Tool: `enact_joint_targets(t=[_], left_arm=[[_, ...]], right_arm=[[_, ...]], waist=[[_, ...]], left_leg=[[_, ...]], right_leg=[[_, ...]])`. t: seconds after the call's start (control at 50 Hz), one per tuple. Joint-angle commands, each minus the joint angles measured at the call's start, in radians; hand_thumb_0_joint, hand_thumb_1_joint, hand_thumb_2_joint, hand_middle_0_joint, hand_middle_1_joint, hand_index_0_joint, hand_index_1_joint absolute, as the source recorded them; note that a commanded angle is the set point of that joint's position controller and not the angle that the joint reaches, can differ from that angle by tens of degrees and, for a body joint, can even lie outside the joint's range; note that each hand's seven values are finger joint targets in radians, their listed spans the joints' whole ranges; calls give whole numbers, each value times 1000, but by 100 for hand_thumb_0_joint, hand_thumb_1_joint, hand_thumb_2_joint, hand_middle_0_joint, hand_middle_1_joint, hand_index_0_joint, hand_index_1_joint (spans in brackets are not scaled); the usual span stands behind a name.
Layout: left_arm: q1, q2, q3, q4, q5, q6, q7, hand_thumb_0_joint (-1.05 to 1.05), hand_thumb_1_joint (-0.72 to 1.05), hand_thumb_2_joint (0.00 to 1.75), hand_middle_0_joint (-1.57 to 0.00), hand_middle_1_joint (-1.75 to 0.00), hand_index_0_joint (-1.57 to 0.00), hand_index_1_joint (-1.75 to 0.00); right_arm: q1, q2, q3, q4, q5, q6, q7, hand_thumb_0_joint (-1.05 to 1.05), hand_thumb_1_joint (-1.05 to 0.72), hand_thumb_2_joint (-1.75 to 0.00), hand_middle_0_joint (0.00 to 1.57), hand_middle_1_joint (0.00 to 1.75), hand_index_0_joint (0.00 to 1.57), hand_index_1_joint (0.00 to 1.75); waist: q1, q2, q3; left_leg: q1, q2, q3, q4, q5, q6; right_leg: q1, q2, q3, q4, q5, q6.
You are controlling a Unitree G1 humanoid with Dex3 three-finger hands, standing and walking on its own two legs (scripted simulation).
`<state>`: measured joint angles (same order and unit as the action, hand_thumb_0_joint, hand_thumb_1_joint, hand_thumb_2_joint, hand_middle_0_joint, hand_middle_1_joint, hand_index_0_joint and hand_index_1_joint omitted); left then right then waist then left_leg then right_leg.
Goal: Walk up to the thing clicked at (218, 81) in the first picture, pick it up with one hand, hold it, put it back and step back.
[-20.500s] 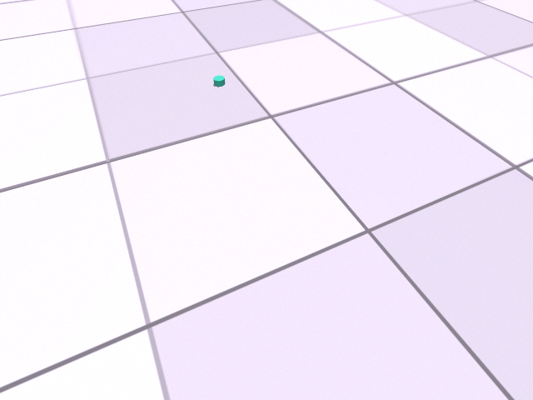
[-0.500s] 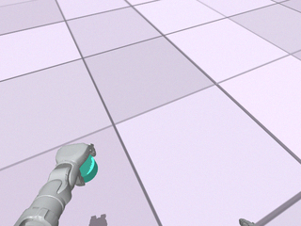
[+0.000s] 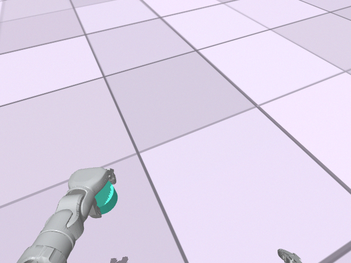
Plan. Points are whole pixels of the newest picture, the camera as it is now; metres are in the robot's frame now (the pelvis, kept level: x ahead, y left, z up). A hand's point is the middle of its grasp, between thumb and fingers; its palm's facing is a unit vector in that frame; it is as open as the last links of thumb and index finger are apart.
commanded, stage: hold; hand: left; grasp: from above
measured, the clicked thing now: (100, 196) +0.32 +0.23 -0.08
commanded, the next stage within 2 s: crouch in 1.24 s
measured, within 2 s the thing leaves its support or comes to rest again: neither
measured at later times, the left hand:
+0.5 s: hand (95, 200) +0.29 +0.22 -0.03, palm faces -0.44 -0.06 -0.90, open 10.2 cm
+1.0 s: hand (94, 206) +0.27 +0.21 -0.03, palm faces -0.45 -0.06 -0.89, open 10.2 cm
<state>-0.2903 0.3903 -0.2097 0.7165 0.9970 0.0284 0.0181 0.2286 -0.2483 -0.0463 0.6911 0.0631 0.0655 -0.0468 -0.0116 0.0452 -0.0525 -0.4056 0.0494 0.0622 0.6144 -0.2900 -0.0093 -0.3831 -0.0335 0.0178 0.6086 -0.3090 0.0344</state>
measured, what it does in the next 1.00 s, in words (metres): stands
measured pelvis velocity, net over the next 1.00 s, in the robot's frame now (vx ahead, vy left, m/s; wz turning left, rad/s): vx -0.01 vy -0.01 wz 0.00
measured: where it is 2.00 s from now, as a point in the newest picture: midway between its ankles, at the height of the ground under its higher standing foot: outside the picture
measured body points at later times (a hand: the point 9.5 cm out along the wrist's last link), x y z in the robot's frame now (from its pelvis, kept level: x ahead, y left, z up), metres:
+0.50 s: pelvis -0.01 -0.01 +0.01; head +0.00 -0.03 +0.46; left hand +0.31 +0.22 +0.02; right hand +0.13 -0.26 -0.11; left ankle +0.01 +0.12 -0.73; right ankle +0.00 -0.14 -0.73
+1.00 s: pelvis -0.01 -0.01 +0.01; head +0.00 -0.03 +0.46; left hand +0.29 +0.21 +0.02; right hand +0.14 -0.26 -0.10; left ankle +0.01 +0.12 -0.73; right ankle +0.00 -0.14 -0.73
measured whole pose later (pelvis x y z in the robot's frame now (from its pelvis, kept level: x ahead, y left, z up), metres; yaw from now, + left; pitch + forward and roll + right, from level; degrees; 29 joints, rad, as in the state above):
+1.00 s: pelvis -0.01 -0.01 +0.01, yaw +0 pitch +1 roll +0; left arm -0.22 0.39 -0.22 0.61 0.99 0.01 -0.03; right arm 0.18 -0.25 -0.03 0.66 0.08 0.11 -0.06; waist 0.01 0.05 -0.01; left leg -0.28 0.05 0.07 0.48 -0.21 -0.02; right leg -0.27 -0.03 0.02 0.50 -0.25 0.03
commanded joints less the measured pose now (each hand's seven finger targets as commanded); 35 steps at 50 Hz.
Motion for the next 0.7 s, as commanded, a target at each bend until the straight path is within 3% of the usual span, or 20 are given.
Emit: enact_joint_targets(t=[0.0,0.02,0.12,0.16,0.2,0.68], left_arm=[[-294,208,102,-187,-3,-6,34,0,59,70,-90,-74,-94,-69],[-310,199,85,-198,2,-7,31,0,59,71,-90,-73,-94,-69],[-295,204,97,-209,2,1,24,0,59,72,-90,-73,-94,-69],[-308,197,80,-223,2,3,17,0,58,71,-90,-74,-93,-70],[-288,210,101,-232,-1,1,14,0,58,70,-89,-73,-93,-69],[-252,208,100,-296,-12,-4,-28,0,55,67,-87,-73,-91,-68]], right_arm=[[-53,-145,-46,-131,-3,-37,-6,0,-89,-89,20,30,20,30],[-59,-142,-44,-132,-3,-35,-6,0,-89,-90,20,30,20,30],[-63,-141,-42,-139,-3,-26,-6,0,-89,-89,20,30,20,30],[-71,-137,-39,-142,0,-23,-6,0,-90,-90,20,30,20,30],[-74,-139,-37,-146,1,-19,-7,0,-89,-90,20,30,20,30],[-128,-129,-25,-172,8,-6,-19,0,-90,-90,20,30,20,30]], waist=[[7,-32,-245],[1,-31,-249],[5,-49,-237],[3,-49,-236],[15,-33,-234],[23,-51,-186]], left_leg=[[189,-54,-11,-89,256,18],[195,-51,-12,-93,263,17],[207,-56,-4,-103,257,25],[212,-55,-5,-111,263,26],[215,-56,-4,-121,255,24],[262,-54,1,-181,212,27]], right_leg=[[82,63,-18,-95,242,-32],[76,66,-20,-94,244,-33],[96,58,-15,-118,255,-27],[94,58,-14,-122,261,-27],[103,58,-14,-128,247,-30],[127,55,-14,-189,191,-30]])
